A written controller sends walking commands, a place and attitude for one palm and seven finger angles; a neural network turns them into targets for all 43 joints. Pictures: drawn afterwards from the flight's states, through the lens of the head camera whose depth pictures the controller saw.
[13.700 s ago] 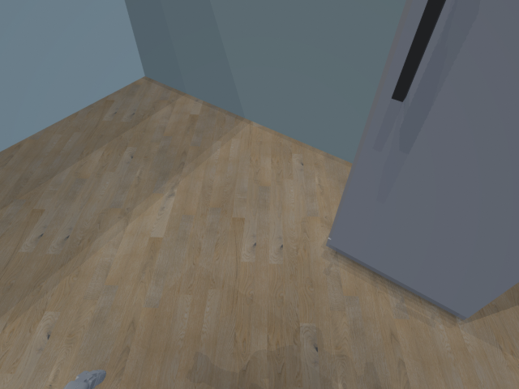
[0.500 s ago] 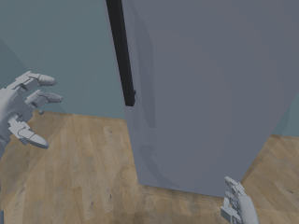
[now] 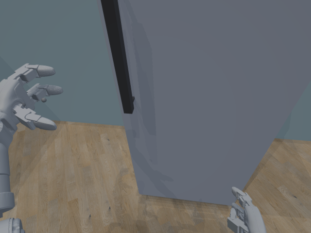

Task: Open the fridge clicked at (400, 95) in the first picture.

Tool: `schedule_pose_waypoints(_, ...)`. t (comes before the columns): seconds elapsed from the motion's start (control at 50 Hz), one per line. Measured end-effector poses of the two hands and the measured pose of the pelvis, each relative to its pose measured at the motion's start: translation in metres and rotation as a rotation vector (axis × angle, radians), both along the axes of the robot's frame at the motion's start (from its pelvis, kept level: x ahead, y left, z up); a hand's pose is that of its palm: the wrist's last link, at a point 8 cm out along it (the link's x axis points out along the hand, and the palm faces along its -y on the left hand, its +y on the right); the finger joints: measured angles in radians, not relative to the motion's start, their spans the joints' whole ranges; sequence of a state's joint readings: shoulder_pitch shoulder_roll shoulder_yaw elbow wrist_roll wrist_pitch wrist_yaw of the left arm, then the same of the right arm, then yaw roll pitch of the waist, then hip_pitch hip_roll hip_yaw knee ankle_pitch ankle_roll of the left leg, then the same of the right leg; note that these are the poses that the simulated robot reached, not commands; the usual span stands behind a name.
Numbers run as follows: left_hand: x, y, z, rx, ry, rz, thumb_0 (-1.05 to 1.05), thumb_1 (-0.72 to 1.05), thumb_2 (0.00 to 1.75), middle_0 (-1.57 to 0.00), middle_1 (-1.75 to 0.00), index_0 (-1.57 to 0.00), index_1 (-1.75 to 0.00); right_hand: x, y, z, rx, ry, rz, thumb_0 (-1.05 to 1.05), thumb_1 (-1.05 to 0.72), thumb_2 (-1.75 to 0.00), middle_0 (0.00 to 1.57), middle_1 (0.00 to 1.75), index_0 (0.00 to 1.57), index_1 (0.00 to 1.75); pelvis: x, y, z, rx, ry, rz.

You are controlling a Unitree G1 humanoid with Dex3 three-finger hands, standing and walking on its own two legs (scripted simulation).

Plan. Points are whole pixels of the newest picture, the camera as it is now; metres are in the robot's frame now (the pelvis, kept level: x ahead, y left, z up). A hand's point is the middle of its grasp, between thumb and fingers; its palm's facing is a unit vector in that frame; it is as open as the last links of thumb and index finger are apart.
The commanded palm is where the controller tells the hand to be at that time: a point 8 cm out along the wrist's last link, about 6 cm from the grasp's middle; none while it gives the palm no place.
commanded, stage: move the hooked fingers beside the handle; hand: left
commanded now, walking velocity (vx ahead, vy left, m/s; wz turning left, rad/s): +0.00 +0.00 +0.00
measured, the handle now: (122, 53) +0.48 +0.12 +0.26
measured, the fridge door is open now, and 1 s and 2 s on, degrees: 0 0 0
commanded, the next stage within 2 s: feel for the door with the fingertips in 1.98 s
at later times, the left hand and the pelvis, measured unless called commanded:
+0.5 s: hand (77, 88) +0.37 +0.22 +0.23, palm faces -0.06 -1.00 -0.06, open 14.0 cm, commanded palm +0.35 +0.27 +0.23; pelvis -0.01 +0.01 +0.00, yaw +0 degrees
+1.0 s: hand (93, 77) +0.43 +0.20 +0.22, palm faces -0.04 -1.00 -0.02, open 14.0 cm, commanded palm +0.41 +0.25 +0.22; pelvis +0.00 +0.00 +0.00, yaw -1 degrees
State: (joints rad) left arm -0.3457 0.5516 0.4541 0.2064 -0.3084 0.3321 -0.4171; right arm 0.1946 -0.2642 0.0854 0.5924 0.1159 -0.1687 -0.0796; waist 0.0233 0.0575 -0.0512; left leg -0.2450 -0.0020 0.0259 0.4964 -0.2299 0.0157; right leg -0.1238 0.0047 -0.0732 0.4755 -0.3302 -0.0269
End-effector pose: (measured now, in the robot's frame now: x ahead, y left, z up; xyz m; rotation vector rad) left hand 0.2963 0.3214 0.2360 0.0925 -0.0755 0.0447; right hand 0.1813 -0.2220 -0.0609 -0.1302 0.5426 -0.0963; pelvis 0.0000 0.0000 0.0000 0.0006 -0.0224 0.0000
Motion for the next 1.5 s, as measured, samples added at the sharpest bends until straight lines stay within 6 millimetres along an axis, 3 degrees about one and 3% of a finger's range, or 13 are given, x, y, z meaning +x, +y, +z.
schedule_pose_waypoints(0.1,0.002,-0.009,-0.013,0.026,0.054,-0.041,-0.01,-0.50,0.30,-0.30,-1.20,-0.30,-1.20,-0.006,-0.003,-0.006,-0.014,0.036,-0.008,0.02,-0.90,-0.90,0.20,0.30,0.20,0.30,-0.002,0.004,0.000,-0.003,0.002,0.005)
schedule_pose_waypoints(0.2,0.006,-0.029,-0.005,-0.006,-0.063,-0.116,-0.01,-0.50,0.30,-0.30,-1.20,-0.30,-1.20,-0.008,-0.001,-0.006,-0.039,0.052,-0.006,0.02,-0.90,-0.90,0.20,0.30,0.20,0.30,-0.003,0.006,0.000,-0.003,-0.007,0.007)
schedule_pose_waypoints(0.28,0.021,-0.030,-0.003,-0.032,-0.041,-0.083,-0.01,-0.50,0.30,-0.31,-1.20,-0.30,-1.20,-0.010,0.002,-0.005,-0.034,0.051,-0.011,0.02,-0.90,-0.90,0.20,0.30,0.20,0.30,-0.005,0.007,0.000,-0.003,-0.008,0.007)
schedule_pose_waypoints(0.4,0.045,-0.034,-0.015,-0.016,0.074,-0.052,-0.01,-0.50,0.30,-0.31,-1.20,-0.30,-1.20,-0.020,0.000,-0.008,-0.028,0.081,-0.034,0.01,-0.90,-0.90,0.20,0.30,0.20,0.30,-0.008,0.008,0.001,-0.004,0.004,0.003)
schedule_pose_waypoints(0.56,0.065,-0.055,-0.002,-0.051,-0.022,-0.110,-0.01,-0.50,0.30,-0.31,-1.20,-0.30,-1.20,-0.038,-0.007,-0.015,-0.042,0.141,-0.067,0.02,-0.90,-0.90,0.20,0.30,0.20,0.30,-0.004,0.008,0.002,-0.002,0.008,-0.010)
schedule_pose_waypoints(0.74,0.084,-0.051,-0.019,-0.043,0.085,-0.058,-0.01,-0.50,0.30,-0.30,-1.20,-0.30,-1.20,-0.057,-0.022,-0.023,-0.050,0.209,-0.122,0.01,-0.90,-0.90,0.20,0.30,0.20,0.30,-0.001,0.007,0.003,-0.002,0.021,-0.017)
schedule_pose_waypoints(0.9,0.100,-0.066,-0.005,-0.063,0.015,-0.097,-0.01,-0.50,0.30,-0.30,-1.20,-0.30,-1.20,-0.065,-0.029,-0.026,-0.071,0.248,-0.132,0.01,-0.90,-0.90,0.20,0.30,0.20,0.30,0.001,0.005,0.002,-0.003,0.025,-0.011)
schedule_pose_waypoints(1.04,0.118,-0.074,-0.015,-0.063,0.094,-0.078,-0.01,-0.50,0.30,-0.30,-1.20,-0.30,-1.20,-0.072,-0.032,-0.030,-0.054,0.268,-0.160,0.01,-0.90,-0.90,0.20,0.30,0.20,0.30,0.002,0.004,0.003,-0.001,0.042,-0.021)
schedule_pose_waypoints(1.14,0.125,-0.078,-0.013,-0.082,0.052,-0.085,-0.01,-0.50,0.30,-0.30,-1.20,-0.30,-1.20,-0.081,-0.034,-0.032,-0.058,0.302,-0.170,0.01,-0.90,-0.90,0.20,0.30,0.20,0.30,0.004,0.003,0.003,0.000,0.045,-0.027)
schedule_pose_waypoints(1.3,0.128,-0.070,-0.010,-0.065,0.050,-0.067,-0.01,-0.50,0.30,-0.30,-1.20,-0.30,-1.20,-0.092,-0.038,-0.035,-0.052,0.331,-0.195,0.01,-0.90,-0.90,0.20,0.30,0.20,0.30,0.008,0.002,0.003,0.001,0.050,-0.037)
schedule_pose_waypoints(1.5,0.111,-0.059,-0.021,-0.080,0.059,-0.069,-0.01,-0.50,0.30,-0.30,-1.20,-0.30,-1.20,-0.079,-0.038,-0.029,-0.064,0.305,-0.176,0.01,-0.90,-0.90,0.20,0.30,0.20,0.30,0.006,0.002,0.003,-0.002,0.040,-0.029)
